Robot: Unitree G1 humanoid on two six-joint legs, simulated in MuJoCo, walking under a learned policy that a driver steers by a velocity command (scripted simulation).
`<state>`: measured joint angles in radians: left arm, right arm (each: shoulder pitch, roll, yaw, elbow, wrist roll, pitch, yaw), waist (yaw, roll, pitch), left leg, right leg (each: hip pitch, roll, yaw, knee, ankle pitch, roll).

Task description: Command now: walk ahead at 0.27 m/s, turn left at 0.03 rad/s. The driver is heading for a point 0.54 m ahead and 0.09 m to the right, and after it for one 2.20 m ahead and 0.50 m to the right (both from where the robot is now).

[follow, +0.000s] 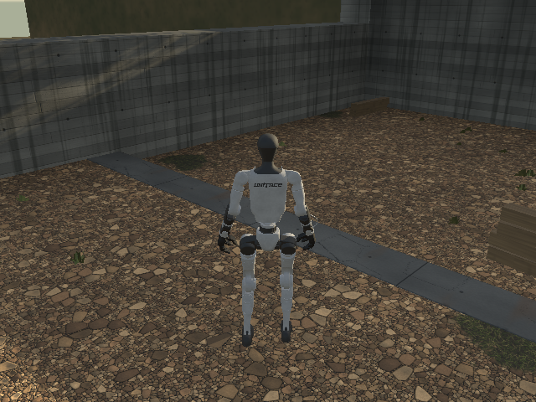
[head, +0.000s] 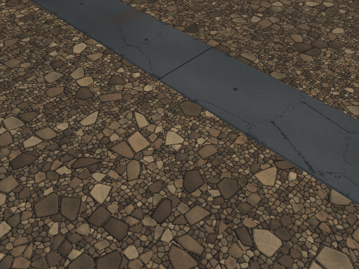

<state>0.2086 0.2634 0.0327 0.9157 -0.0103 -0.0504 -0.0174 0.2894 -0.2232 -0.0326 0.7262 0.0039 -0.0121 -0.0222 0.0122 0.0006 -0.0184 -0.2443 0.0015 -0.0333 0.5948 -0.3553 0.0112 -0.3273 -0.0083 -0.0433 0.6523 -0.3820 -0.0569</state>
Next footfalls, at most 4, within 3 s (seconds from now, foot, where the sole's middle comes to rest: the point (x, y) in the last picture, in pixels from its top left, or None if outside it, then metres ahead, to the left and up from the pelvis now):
0.50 left None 0.38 0.14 -0.77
1.08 right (220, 238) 0.67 -0.12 -0.77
1.54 left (194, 169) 1.00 -0.02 -0.77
2.08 right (266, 148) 1.14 -0.38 -0.77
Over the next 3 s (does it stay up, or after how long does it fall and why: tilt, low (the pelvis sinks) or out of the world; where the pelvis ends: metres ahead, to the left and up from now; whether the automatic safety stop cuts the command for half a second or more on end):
stays up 1.52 -0.45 0.00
